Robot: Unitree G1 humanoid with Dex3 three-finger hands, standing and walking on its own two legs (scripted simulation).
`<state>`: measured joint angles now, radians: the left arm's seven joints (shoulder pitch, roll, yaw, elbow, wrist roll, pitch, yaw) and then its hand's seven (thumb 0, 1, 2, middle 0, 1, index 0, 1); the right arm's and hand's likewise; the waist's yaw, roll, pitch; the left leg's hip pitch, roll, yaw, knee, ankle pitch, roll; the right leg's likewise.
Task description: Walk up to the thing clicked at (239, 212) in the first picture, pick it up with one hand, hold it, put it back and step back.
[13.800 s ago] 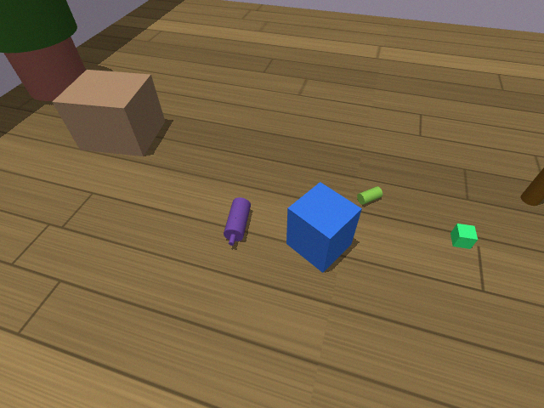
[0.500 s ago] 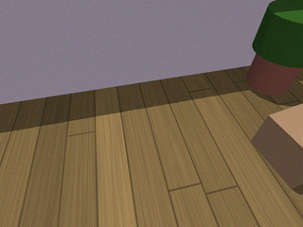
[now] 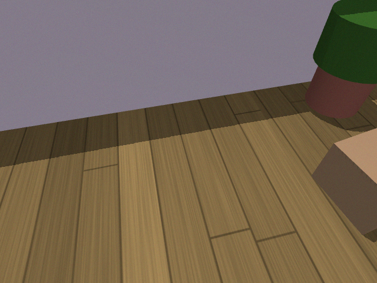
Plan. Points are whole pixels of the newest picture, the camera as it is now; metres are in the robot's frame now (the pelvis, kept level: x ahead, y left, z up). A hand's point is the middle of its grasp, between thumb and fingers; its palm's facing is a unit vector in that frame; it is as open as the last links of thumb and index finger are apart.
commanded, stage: stand
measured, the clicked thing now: out of the picture -0.27 -0.71 -0.74
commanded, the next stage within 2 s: walk up in 0.56 s
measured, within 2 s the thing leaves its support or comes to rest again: neither
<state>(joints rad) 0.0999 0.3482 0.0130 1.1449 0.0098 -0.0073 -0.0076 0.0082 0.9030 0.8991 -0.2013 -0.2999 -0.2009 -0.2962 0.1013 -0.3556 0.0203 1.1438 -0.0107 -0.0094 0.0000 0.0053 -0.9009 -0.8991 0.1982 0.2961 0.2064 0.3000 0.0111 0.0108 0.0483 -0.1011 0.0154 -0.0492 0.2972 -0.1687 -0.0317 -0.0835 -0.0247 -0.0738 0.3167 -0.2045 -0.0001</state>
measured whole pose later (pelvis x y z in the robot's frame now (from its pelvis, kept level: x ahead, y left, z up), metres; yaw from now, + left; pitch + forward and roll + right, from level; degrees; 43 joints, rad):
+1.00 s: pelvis +0.10 +0.06 -0.02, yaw +1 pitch -3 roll +1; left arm 0.27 0.47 0.07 1.01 0.02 -0.01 -0.07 0.01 0.91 0.90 -0.20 -0.30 -0.20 -0.30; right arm 0.27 -0.40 -0.09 0.96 -0.03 -0.07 0.05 0.00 -0.90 -0.90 0.20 0.30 0.21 0.30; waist 0.00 -0.08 0.06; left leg -0.21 0.02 0.10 0.52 -0.27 0.02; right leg -0.40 -0.03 0.06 1.05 -0.38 -0.04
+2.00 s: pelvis +0.55 +0.01 -0.02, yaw -1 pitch -3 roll +2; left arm 0.27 0.43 0.06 0.88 0.01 -0.05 -0.08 0.01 0.90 0.90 -0.20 -0.30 -0.20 -0.30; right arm 0.33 -0.42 -0.05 0.83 -0.01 -0.08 0.05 0.01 -0.90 -0.90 0.20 0.30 0.21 0.30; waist -0.01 -0.03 0.09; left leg -0.15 0.05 0.10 0.53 -0.33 0.00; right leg -0.46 -0.11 -0.02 0.70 -0.24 -0.02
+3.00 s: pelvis +0.92 +0.04 -0.03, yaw -39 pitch -2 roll +1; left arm 0.18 0.47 0.05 0.68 -0.01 -0.05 0.03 0.01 0.90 0.90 -0.20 -0.30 -0.20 -0.30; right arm 0.30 -0.43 -0.08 0.73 0.00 0.05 0.04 0.01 -0.90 -0.90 0.19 0.30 0.20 0.30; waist -0.05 0.04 0.22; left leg -0.36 0.01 0.09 1.18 -0.54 -0.04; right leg -0.42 -0.01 -0.03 0.68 -0.23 -0.06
